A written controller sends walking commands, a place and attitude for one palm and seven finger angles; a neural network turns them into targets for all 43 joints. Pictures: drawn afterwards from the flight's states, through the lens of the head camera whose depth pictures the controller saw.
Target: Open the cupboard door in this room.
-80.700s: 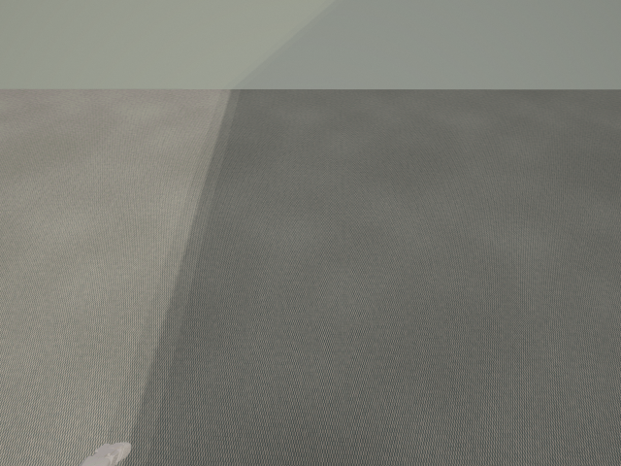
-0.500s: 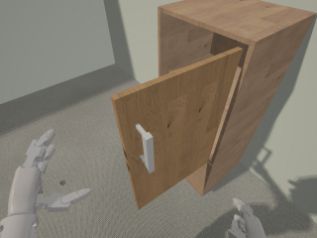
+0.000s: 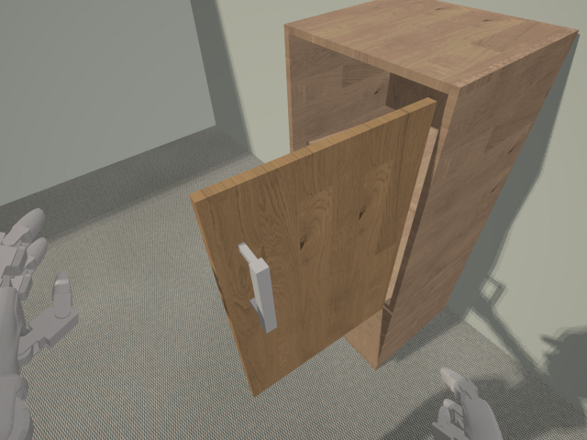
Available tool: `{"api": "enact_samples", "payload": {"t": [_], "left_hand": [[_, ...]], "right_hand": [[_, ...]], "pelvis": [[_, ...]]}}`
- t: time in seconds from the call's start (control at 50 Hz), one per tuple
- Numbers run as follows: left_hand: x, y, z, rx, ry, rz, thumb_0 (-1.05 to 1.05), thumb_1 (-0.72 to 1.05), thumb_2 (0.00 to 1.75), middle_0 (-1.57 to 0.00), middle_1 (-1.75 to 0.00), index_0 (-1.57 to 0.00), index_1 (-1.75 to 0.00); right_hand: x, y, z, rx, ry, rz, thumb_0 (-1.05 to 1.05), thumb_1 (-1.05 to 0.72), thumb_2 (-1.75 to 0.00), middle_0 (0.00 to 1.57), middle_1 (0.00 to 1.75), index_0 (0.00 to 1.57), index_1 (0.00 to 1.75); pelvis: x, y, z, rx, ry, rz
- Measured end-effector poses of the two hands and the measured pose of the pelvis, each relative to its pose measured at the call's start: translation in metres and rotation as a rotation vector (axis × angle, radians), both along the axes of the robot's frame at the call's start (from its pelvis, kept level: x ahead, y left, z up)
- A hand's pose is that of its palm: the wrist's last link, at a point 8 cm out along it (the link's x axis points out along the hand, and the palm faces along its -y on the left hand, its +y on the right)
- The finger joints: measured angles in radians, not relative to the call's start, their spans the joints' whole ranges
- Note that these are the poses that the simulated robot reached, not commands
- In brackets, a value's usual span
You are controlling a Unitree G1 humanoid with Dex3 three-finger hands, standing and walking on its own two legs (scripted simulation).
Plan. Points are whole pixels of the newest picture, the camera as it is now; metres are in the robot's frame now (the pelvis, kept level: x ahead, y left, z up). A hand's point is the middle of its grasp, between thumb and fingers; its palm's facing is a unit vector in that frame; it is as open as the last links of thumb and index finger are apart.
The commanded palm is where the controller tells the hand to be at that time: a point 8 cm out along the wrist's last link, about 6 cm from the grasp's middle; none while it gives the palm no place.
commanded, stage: draw the hand back to the body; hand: left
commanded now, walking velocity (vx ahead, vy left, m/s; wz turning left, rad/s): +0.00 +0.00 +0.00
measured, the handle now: (257, 289) +0.31 +0.10 +0.05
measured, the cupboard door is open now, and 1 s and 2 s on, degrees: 86 86 86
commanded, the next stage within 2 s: step back with the hand held close in 0.26 s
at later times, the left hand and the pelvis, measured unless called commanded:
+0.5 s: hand (69, 313) +0.18 +0.26 +0.17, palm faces +0.45 -0.78 -0.44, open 7.4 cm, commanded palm +0.12 +0.29 +0.17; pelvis -0.01 -0.01 +0.00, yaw +0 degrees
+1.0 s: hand out of the picture +0.11 +0.29 +0.15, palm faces +0.41 -0.77 -0.49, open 7.4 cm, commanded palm +0.05 +0.33 +0.17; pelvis -0.09 +0.03 -0.01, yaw +0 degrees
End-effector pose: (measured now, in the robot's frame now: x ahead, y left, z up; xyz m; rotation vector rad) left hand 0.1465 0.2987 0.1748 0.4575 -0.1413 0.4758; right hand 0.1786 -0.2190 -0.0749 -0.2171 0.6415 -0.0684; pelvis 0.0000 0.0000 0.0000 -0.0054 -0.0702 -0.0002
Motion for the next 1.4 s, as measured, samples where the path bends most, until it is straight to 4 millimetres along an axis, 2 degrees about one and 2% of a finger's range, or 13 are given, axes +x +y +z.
{"api": "enact_samples", "payload": {"t": [0.16, 0.4, 0.46, 0.52, 0.68, 0.78, 0.88, 1.04, 1.16, 1.2, 1.32, 1.4], "left_hand": [[0.001, -0.011, -0.01, -0.027, 0.039, -0.02, 0.01, 0.87, 0.89, -0.21, -0.31, -0.21, -0.3], [-0.005, -0.015, -0.003, -0.008, 0.015, -0.017, 0.01, 0.89, 0.9, -0.21, -0.31, -0.21, -0.3], [-0.005, -0.011, 0.006, 0.038, -0.011, -0.025, 0.01, 0.89, 0.9, -0.21, -0.31, -0.21, -0.3], [-0.005, -0.007, 0.007, 0.072, 0.001, -0.04, 0.01, 0.89, 0.9, -0.21, -0.31, -0.21, -0.3], [-0.015, -0.004, -0.01, 0.076, 0.109, -0.115, 0.01, 0.89, 0.9, -0.21, -0.31, -0.21, -0.3], [-0.029, 0.006, -0.001, 0.118, 0.054, -0.135, 0.01, 0.89, 0.9, -0.22, -0.31, -0.21, -0.3], [-0.051, 0.016, 0.007, 0.152, -0.013, -0.129, 0.01, 0.89, 0.9, -0.22, -0.31, -0.21, -0.3], [-0.091, 0.028, -0.007, 0.13, -0.039, -0.083, 0.01, 0.89, 0.9, -0.21, -0.31, -0.21, -0.3], [-0.11, 0.041, -0.016, 0.09, -0.1, -0.099, 0.01, 0.89, 0.9, -0.21, -0.31, -0.21, -0.3], [-0.115, 0.047, -0.012, 0.113, -0.109, -0.101, 0.01, 0.89, 0.9, -0.22, -0.31, -0.21, -0.3], [-0.141, 0.062, 0.019, 0.172, -0.176, -0.075, 0.01, 0.89, 0.9, -0.22, -0.31, -0.21, -0.3], [-0.156, 0.057, 0.014, 0.118, -0.148, -0.081, 0.01, 0.89, 0.9, -0.21, -0.31, -0.21, -0.3]], "right_hand": [[-0.004, -0.007, -0.003, 0.001, 0.018, -0.011, 0.01, -0.9, -0.9, 0.21, 0.3, 0.2, 0.3], [-0.009, -0.011, -0.004, 0.015, 0.015, -0.017, 0.01, -0.9, -0.9, 0.21, 0.3, 0.2, 0.3], [-0.011, -0.012, -0.004, 0.017, 0.025, -0.016, 0.01, -0.9, -0.9, 0.21, 0.3, 0.2, 0.3], [-0.017, -0.015, -0.004, 0.01, 0.05, -0.034, 0.01, -0.9, -0.9, 0.21, 0.3, 0.2, 0.3], [-0.047, -0.022, -0.004, -0.033, 0.109, -0.127, 0.01, -0.9, -0.9, 0.21, 0.3, 0.2, 0.3], [-0.069, -0.017, 0.0, -0.058, 0.115, -0.149, 0.01, -0.9, -0.9, 0.21, 0.3, 0.2, 0.3], [-0.089, -0.007, 0.003, -0.059, 0.088, -0.142, 0.01, -0.9, -0.9, 0.21, 0.3, 0.2, 0.3], [-0.125, 0.006, -0.006, -0.065, 0.08, -0.113, 0.01, -0.9, -0.9, 0.21, 0.3, 0.2, 0.3], [-0.16, 0.015, -0.012, -0.121, 0.127, -0.109, 0.01, -0.9, -0.9, 0.21, 0.3, 0.2, 0.3], [-0.17, 0.021, -0.011, -0.124, 0.126, -0.114, 0.01, -0.9, -0.9, 0.21, 0.3, 0.2, 0.3], [-0.189, 0.043, -0.002, -0.071, 0.129, -0.09, 0.01, -0.9, -0.9, 0.21, 0.3, 0.2, 0.3], [-0.193, 0.051, 0.002, -0.041, 0.096, -0.057, 0.01, -0.9, -0.9, 0.21, 0.3, 0.2, 0.3]], "pelvis": [[-0.001, -0.006, 0.001, 0.001, -0.004, -0.001], [-0.005, -0.011, 0.001, 0.001, -0.014, -0.002], [-0.009, -0.011, 0.001, -0.008, 0.003, 0.008], [-0.015, -0.008, 0.001, -0.015, 0.027, 0.007], [-0.033, 0.007, -0.001, -0.008, 0.06, -0.016], [-0.051, 0.014, -0.003, -0.008, 0.058, -0.017], [-0.071, 0.02, -0.007, -0.009, 0.055, -0.017], [-0.102, 0.029, -0.015, -0.031, 0.052, -0.004], [-0.126, 0.043, -0.021, -0.053, 0.042, 0.005], [-0.133, 0.046, -0.021, -0.072, 0.038, 0.016], [-0.15, 0.047, -0.007, -0.097, 0.087, 0.016], [-0.168, 0.045, -0.004, -0.087, 0.135, -0.011]]}}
